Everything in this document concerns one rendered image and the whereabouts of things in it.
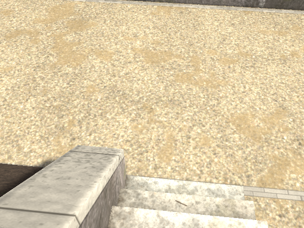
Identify stairs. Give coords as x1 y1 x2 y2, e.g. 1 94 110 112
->
107 175 268 228

